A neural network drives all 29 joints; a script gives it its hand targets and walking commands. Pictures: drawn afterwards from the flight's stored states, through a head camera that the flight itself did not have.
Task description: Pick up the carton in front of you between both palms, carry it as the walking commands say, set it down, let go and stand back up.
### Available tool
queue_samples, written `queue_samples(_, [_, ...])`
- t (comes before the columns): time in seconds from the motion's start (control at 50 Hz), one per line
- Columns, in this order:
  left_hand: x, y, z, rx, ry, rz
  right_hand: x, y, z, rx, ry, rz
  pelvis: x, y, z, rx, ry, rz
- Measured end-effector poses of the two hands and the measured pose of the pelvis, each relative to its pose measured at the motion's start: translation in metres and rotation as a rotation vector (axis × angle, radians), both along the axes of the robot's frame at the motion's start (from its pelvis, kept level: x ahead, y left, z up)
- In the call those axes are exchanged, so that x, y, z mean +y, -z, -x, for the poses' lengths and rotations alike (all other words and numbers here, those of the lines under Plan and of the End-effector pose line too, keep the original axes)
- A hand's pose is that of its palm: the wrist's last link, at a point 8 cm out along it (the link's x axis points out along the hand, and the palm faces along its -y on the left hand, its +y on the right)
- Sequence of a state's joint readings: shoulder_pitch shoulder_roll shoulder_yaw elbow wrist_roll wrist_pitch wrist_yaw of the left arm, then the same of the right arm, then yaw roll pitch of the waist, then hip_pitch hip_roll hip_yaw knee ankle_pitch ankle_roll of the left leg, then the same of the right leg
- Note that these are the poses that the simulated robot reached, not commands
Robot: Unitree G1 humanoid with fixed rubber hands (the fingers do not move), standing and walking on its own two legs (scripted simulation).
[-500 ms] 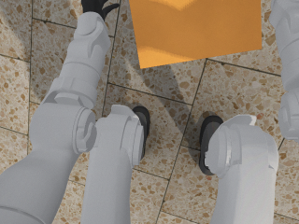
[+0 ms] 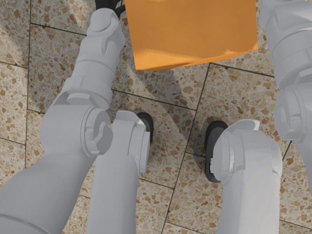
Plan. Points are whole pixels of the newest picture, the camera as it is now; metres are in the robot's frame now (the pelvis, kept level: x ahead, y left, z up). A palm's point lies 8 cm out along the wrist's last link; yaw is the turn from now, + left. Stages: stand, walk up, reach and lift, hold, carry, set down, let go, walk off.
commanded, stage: reach and lift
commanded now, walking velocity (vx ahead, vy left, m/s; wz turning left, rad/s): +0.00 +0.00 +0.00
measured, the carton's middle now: (186, 18) +0.52 -0.02 -0.24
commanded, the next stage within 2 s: none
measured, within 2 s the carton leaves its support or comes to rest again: leaves its support in 0.06 s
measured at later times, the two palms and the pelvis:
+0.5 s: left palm (68, 3) +0.49 +0.12 +0.00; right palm out of the picture +0.51 -0.18 -0.01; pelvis +0.00 +0.01 +0.06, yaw -4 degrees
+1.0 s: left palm out of the picture +0.47 +0.13 +0.15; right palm out of the picture +0.47 -0.17 +0.13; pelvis +0.03 +0.01 +0.19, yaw -5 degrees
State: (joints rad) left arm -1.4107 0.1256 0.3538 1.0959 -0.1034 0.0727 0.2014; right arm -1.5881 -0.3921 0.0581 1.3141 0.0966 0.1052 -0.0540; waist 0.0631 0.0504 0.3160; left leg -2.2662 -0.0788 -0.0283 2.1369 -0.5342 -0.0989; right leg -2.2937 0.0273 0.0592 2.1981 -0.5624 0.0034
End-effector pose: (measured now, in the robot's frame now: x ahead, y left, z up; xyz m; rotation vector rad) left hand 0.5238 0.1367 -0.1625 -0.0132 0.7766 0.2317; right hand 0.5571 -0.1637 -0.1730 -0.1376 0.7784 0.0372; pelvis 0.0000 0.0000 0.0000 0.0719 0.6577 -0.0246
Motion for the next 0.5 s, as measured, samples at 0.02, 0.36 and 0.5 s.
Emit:
queue_samples(0.02, [0.001, -0.001, -0.001, 0.002, 0.001, 0.002, 0.0, 0.0, 0.0, 0.002, 0.001, -0.001, 0.0, 0.001, -0.001, 0.001, 0.0, 0.0])
queue_samples(0.36, [-0.013, -0.099, 0.021, -0.144, -0.046, 0.055, -0.012, -0.1, 0.031, -0.096, 0.092, -0.049, 0.005, -0.023, -0.002, 0.037, 0.034, 0.015])
queue_samples(0.5, [-0.013, -0.159, 0.034, -0.109, -0.02, 0.046, -0.012, -0.165, 0.047, -0.062, 0.118, -0.044, 0.007, -0.065, 0.002, 0.065, 0.053, 0.012])
